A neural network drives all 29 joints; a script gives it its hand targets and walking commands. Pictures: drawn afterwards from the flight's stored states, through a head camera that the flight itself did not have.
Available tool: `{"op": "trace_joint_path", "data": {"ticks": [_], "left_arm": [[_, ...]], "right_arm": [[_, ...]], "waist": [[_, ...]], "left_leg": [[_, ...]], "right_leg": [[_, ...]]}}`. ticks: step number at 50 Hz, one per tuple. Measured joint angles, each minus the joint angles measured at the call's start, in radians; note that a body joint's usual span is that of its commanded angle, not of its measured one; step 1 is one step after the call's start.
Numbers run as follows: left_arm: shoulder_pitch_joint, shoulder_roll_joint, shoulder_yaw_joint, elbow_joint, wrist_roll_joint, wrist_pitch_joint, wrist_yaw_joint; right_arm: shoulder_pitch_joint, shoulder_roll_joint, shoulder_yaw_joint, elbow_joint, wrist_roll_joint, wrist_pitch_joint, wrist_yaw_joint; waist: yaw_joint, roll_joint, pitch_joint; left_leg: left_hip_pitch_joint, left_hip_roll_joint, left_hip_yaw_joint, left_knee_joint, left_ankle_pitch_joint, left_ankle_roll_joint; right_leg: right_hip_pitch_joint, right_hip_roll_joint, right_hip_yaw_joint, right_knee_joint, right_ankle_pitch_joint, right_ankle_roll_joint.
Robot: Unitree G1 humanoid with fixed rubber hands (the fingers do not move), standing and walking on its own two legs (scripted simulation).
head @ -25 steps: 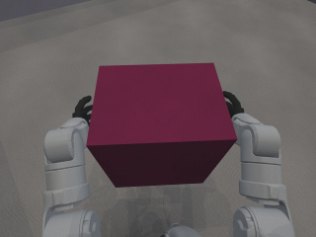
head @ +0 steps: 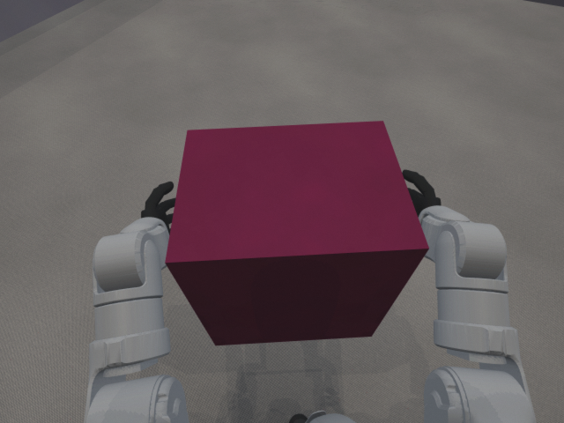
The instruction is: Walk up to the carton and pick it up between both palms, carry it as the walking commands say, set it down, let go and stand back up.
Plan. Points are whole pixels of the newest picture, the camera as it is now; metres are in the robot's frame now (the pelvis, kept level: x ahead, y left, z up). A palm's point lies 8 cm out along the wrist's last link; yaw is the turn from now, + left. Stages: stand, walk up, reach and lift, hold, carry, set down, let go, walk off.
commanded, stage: carry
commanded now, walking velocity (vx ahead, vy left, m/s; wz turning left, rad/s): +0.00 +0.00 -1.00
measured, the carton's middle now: (290, 245) +0.37 -0.01 +0.03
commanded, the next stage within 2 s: none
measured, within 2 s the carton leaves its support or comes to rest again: neither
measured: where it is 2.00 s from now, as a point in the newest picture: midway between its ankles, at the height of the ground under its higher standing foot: outside the picture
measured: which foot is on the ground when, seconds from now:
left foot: up 0.00-0.00, down 0.02-0.36, up 0.38-0.64, down 0.66-1.00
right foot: down 0.00-0.08, up 0.10-0.34, down 0.36-0.72, up 0.74-0.98, down 1.00-1.00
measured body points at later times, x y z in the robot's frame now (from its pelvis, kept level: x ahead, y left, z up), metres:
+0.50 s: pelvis -0.05 -0.05 -0.01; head -0.01 -0.07 +0.44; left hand +0.36 -0.06 +0.06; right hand +0.18 -0.37 +0.06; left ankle +0.01 +0.08 -0.69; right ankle -0.05 -0.16 -0.72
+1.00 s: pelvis -0.12 -0.03 +0.00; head -0.12 -0.01 +0.45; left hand +0.25 -0.20 +0.13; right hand -0.05 -0.40 +0.12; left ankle +0.03 +0.04 -0.72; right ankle -0.22 -0.12 -0.72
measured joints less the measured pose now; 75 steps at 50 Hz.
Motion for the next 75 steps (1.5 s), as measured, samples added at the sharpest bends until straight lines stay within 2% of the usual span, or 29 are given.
{"op": "trace_joint_path", "data": {"ticks": [4,5,7,10,13,17,19,21,23,25,29,33,35,36,38,42,45,48,50,51,54,58,62,64,65,67,70,73,75], "left_arm": [[-0.015,0.037,-0.007,-0.007,-0.009,0.023,0.003],[-0.02,0.045,-0.004,-0.005,-0.014,0.032,0.003],[-0.009,0.054,-0.008,-0.014,-0.024,0.04,0.004],[-0.012,0.06,-0.02,0.01,-0.029,0.041,0.003],[-0.027,0.079,-0.03,0.038,-0.048,0.04,0.002],[-0.062,0.096,-0.025,0.108,-0.071,0.023,-0.021],[-0.085,0.081,-0.022,0.147,-0.055,0.004,-0.027],[-0.071,0.051,-0.032,0.154,-0.037,-0.024,-0.027],[-0.042,0.03,-0.047,0.128,-0.03,-0.034,-0.019],[0.003,0.013,-0.039,0.069,-0.023,-0.03,-0.018],[0.026,0.013,-0.029,-0.053,-0.028,-0.001,-0.006],[0.033,-0.001,-0.007,-0.104,-0.02,0.009,-0.002],[0.038,0.01,-0.01,-0.12,-0.018,0.023,0.004],[0.04,0.013,-0.009,-0.119,-0.022,0.03,0.01],[0.053,0.017,-0.004,-0.127,-0.024,0.041,0.012],[0.034,0.061,-0.017,-0.128,-0.054,0.072,0.013],[-0.003,0.086,-0.029,-0.054,-0.076,0.06,0.006],[-0.044,0.096,-0.021,0.041,-0.075,0.057,-0.002],[-0.071,0.101,-0.016,0.104,-0.063,0.06,-0.014],[-0.082,0.1,-0.013,0.128,-0.053,0.056,-0.02],[-0.071,0.066,-0.034,0.171,-0.02,0.032,-0.025],[-0.034,0.04,-0.042,0.126,-0.005,0.04,-0.022],[-0.002,0.017,-0.036,0.023,-0.006,0.047,-0.003],[0.002,0.022,-0.03,-0.019,-0.015,0.053,0.011],[0.005,0.024,-0.028,-0.036,-0.015,0.058,0.019],[0.025,0.023,-0.01,-0.07,-0.021,0.059,0.02],[0.023,0.045,-0.009,-0.085,-0.042,0.067,0.021],[-0.007,0.057,-0.004,-0.045,-0.056,0.058,0.021],[-0.032,0.063,0.003,-0.004,-0.056,0.052,0.017]], "right_arm": [[-0.001,0.022,0.007,0.025,-0.003,-0.033,0.002],[-0.003,0.03,0.006,0.025,-0.009,-0.029,0.0],[0.005,0.053,-0.008,0.015,-0.022,-0.023,0.0],[0.022,0.068,-0.025,0.006,-0.035,-0.014,0.001],[0.031,0.08,-0.024,-0.015,-0.055,-0.001,0.002],[0.039,0.1,-0.025,-0.027,-0.096,0.008,0.006],[0.038,0.083,-0.03,-0.014,-0.101,0.001,0.019],[0.055,0.052,-0.028,-0.016,-0.081,-0.007,0.024],[0.063,0.025,-0.017,-0.033,-0.058,0.008,0.018],[0.065,0.018,-0.009,-0.045,-0.04,0.013,0.013],[0.042,0.015,0.008,-0.082,-0.004,0.006,-0.01],[0.025,0.021,-0.001,-0.09,0.009,-0.002,-0.012],[0.024,0.034,-0.006,-0.068,0.012,-0.019,-0.008],[0.023,0.037,-0.004,-0.057,0.01,-0.021,-0.007],[0.029,0.056,-0.011,-0.052,-0.003,-0.02,-0.001],[0.054,0.082,0.002,-0.089,-0.024,-0.013,-0.003],[0.049,0.087,0.003,-0.096,-0.058,0.012,-0.003],[0.036,0.092,-0.001,-0.056,-0.087,0.031,0.0],[0.036,0.094,-0.001,-0.03,-0.102,0.042,0.001],[0.032,0.087,0.003,-0.01,-0.104,0.038,0.005],[0.052,0.035,0.016,0.023,-0.079,0.037,0.017],[0.042,-0.004,0.028,0.024,-0.036,0.06,0.005],[0.015,-0.02,0.02,0.003,-0.001,0.054,-0.003],[0.003,-0.011,0.014,0.003,0.008,0.033,-0.004],[-0.003,-0.003,0.013,0.002,0.006,0.028,-0.005],[0.001,0.023,0.007,-0.012,-0.005,0.02,-0.005],[0.016,0.043,0.016,-0.04,-0.019,0.014,-0.005],[0.003,0.047,0.013,-0.041,-0.04,0.023,-0.003],[-0.005,0.051,0.008,-0.024,-0.052,0.021,-0.002]], "waist": [[0.006,-0.077,0.011],[0.012,-0.086,0.015],[0.027,-0.062,0.004],[0.065,-0.035,-0.004],[0.092,0.013,0.003],[0.108,0.057,-0.008],[0.108,0.076,-0.02],[0.095,0.091,-0.008],[0.072,0.088,0.015],[0.046,0.076,0.033],[0.012,0.024,0.083],[-0.007,-0.016,0.074],[-0.009,-0.063,0.072],[-0.006,-0.072,0.068],[0.015,-0.052,0.054],[0.066,-0.031,0.044],[0.091,0.008,0.021],[0.099,0.044,-0.014],[0.097,0.047,-0.047],[0.097,0.048,-0.061],[0.067,0.068,-0.056],[0.018,0.054,-0.011],[-0.021,0.02,0.011],[-0.032,-0.04,0.033],[-0.034,-0.055,0.037],[-0.026,-0.044,0.028],[-0.001,-0.027,0.023],[0.028,0.006,-0.003],[0.048,0.012,-0.036]], "left_leg": [[0.083,-0.042,0.02,-0.141,0.112,0.058],[0.108,-0.033,0.04,-0.178,0.179,0.087],[0.131,0.017,0.077,-0.209,0.278,0.114],[0.177,0.069,0.131,-0.243,0.247,0.091],[0.203,0.139,0.171,-0.231,0.23,0.065],[0.178,0.246,0.213,-0.116,0.173,0.019],[0.095,0.294,0.188,0.044,0.134,-0.007],[0.018,0.249,0.109,0.162,-0.011,-0.037],[-0.038,0.179,0.067,0.221,-0.07,-0.04],[-0.08,0.127,0.048,0.225,-0.038,-0.035],[-0.122,0.059,0.012,0.177,0.022,-0.022],[-0.058,0.007,-0.012,0.018,0.04,0.007],[-0.018,-0.025,0.0,-0.059,0.12,0.049],[0.004,-0.023,0.015,-0.096,0.194,0.078],[0.035,0.023,0.057,-0.138,0.311,0.12],[0.118,0.087,0.146,-0.207,0.283,0.114],[0.144,0.14,0.192,-0.223,0.292,0.096],[0.139,0.208,0.223,-0.175,0.271,0.071],[0.112,0.252,0.236,-0.095,0.233,0.046],[0.086,0.272,0.238,-0.037,0.184,0.033],[0.007,0.221,0.132,0.111,-0.011,-0.023],[-0.057,0.129,0.067,0.199,0.008,-0.021],[-0.015,0.046,0.051,0.036,0.041,0.01],[0.029,0.002,0.071,-0.068,0.184,0.08],[0.04,0.0,0.086,-0.092,0.216,0.111],[0.054,0.028,0.104,-0.126,0.236,0.139],[0.096,0.065,0.12,-0.201,0.272,0.126],[0.101,0.094,0.126,-0.223,0.293,0.109],[0.084,0.105,0.132,-0.191,0.281,0.096]], "right_leg": [[0.013,0.011,0.071,-0.045,0.054,0.02],[0.008,0.01,0.062,-0.018,-0.014,0.039],[-0.05,-0.009,-0.048,0.187,-0.204,0.064],[-0.074,-0.106,-0.14,0.377,-0.264,0.091],[0.006,-0.163,-0.175,0.284,-0.299,0.112],[0.134,-0.154,-0.22,0.107,-0.229,0.116],[0.146,-0.122,-0.21,0.059,-0.133,0.076],[0.099,-0.103,-0.189,0.114,-0.167,0.038],[0.069,-0.097,-0.156,0.119,-0.17,0.028],[0.04,-0.085,-0.119,0.105,-0.139,0.039],[-0.007,-0.043,-0.054,0.089,-0.08,0.024],[-0.03,-0.005,0.003,0.049,-0.021,0.032],[-0.019,-0.006,0.048,0.023,0.007,0.041],[-0.017,-0.006,0.054,0.031,-0.037,0.045],[-0.066,-0.018,-0.037,0.194,-0.221,0.062],[-0.086,-0.128,-0.149,0.405,-0.305,0.094],[-0.021,-0.183,-0.176,0.346,-0.303,0.113],[0.083,-0.191,-0.206,0.216,-0.313,0.116],[0.172,-0.184,-0.213,0.069,-0.241,0.112],[0.166,-0.176,-0.209,0.042,-0.131,0.096],[0.105,-0.148,-0.181,0.117,-0.151,0.061],[0.048,-0.11,-0.124,0.103,-0.116,0.057],[-0.007,-0.075,-0.074,0.081,-0.064,0.052],[-0.007,-0.088,-0.033,0.069,-0.043,0.06],[-0.012,-0.094,-0.036,0.087,-0.055,0.059],[-0.04,-0.091,-0.092,0.215,-0.24,0.059],[-0.012,-0.1,-0.145,0.278,-0.337,0.054],[0.08,-0.111,-0.156,0.122,-0.29,0.057],[0.161,-0.129,-0.155,-0.06,-0.149,0.064]]}}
